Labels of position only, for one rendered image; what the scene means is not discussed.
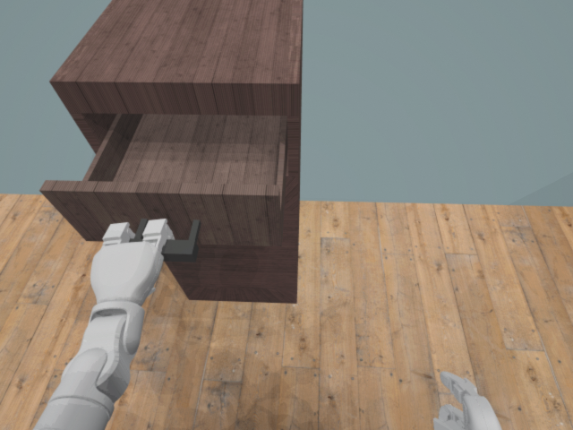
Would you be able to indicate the robot right hand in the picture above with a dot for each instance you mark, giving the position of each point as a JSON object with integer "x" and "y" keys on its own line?
{"x": 477, "y": 411}

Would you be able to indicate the left robot forearm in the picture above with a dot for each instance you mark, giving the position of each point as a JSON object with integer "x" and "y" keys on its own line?
{"x": 100, "y": 372}

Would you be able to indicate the robot left hand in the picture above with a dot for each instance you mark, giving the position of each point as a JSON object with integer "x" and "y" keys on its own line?
{"x": 128, "y": 271}

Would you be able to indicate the drawer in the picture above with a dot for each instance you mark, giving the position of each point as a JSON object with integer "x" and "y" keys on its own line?
{"x": 227, "y": 171}

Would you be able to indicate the cabinet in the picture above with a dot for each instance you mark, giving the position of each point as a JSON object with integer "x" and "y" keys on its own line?
{"x": 200, "y": 57}

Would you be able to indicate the handle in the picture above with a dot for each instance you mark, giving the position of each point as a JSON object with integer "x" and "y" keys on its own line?
{"x": 175, "y": 250}

